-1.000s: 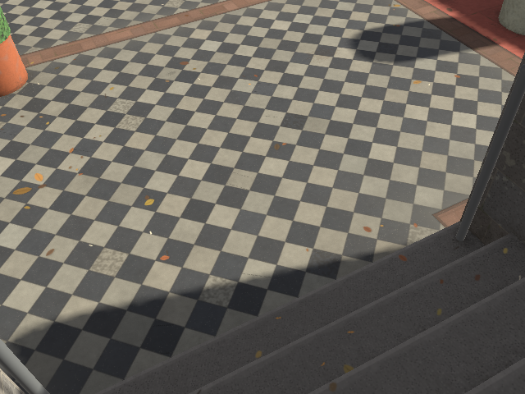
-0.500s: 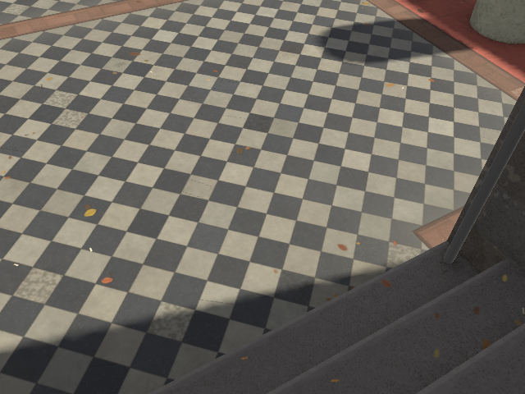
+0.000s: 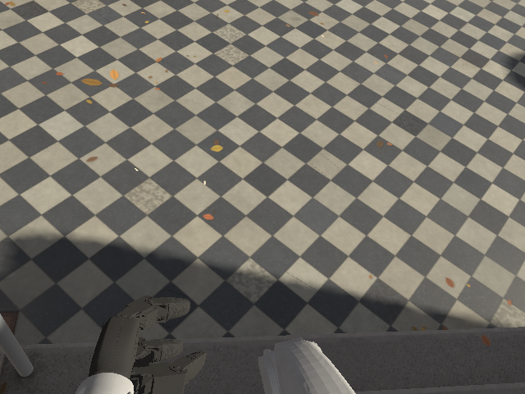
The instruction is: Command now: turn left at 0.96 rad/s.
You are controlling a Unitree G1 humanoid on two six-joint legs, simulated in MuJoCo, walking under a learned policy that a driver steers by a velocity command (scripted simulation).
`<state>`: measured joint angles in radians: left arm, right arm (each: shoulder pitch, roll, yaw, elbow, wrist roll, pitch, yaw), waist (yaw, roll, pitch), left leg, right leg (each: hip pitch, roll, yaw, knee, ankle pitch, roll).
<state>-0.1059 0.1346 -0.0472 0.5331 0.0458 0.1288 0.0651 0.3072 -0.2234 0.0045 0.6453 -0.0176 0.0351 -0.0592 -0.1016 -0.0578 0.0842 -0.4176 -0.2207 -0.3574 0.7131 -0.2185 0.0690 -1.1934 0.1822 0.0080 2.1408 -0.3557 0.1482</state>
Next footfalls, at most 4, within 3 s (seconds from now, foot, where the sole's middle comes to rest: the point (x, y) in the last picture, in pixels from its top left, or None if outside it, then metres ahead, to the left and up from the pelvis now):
0.36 right None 0.08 -0.21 -0.76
0.96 left None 0.14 0.09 -0.76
1.38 right None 0.40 0.06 -0.94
1.74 left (93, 383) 0.63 0.34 -1.13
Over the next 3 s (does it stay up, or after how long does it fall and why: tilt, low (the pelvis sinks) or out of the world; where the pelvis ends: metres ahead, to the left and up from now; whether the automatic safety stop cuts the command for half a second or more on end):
stays up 1.39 -0.07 -0.54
